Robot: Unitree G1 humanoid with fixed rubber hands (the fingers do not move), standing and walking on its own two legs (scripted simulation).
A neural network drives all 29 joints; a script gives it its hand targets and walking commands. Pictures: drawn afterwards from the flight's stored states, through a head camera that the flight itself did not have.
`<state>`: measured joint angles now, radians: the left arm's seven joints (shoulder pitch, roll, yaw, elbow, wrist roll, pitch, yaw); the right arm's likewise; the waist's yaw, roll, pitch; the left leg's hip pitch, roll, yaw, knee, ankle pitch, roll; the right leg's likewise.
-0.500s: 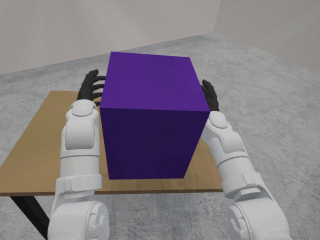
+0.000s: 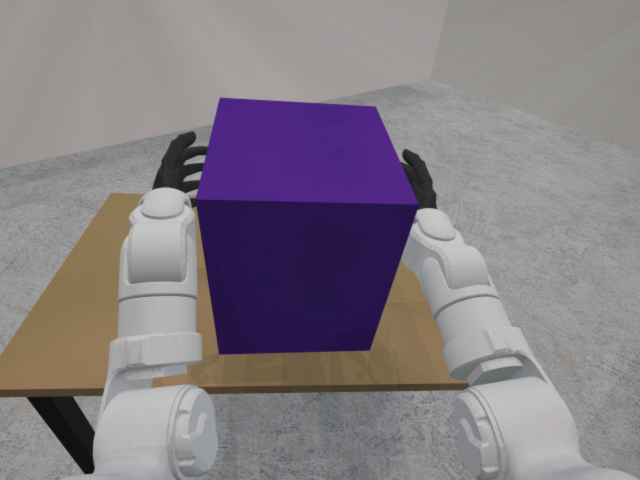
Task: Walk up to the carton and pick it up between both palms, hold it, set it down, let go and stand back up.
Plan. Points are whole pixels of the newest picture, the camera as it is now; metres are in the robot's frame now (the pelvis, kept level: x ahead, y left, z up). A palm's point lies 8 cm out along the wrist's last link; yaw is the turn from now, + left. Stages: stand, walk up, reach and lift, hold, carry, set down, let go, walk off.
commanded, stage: hold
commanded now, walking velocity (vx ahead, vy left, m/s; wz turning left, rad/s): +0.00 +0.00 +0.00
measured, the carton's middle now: (298, 229) +0.39 +0.01 +0.17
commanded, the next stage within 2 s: none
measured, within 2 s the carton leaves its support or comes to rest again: neither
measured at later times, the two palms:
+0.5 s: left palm (168, 189) +0.36 +0.15 +0.25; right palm (425, 200) +0.36 -0.14 +0.24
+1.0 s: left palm (166, 176) +0.37 +0.16 +0.26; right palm (420, 193) +0.37 -0.14 +0.24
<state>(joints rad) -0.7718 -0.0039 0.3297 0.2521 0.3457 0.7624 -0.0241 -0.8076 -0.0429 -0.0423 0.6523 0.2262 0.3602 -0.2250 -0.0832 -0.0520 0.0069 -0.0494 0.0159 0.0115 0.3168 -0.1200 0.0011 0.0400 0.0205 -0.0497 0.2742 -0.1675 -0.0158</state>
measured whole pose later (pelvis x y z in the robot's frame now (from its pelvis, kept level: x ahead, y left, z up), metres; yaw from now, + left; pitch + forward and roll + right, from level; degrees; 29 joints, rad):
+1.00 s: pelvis +0.00 +0.00 +0.00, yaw +0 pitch -8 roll -1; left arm -0.82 0.03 0.33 0.26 0.34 0.82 -0.04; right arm -0.86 -0.06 -0.02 0.66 0.27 0.43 -0.25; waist -0.08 -0.05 -0.03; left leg -0.04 0.02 0.01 0.31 -0.12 0.00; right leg 0.05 0.02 -0.05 0.27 -0.17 -0.02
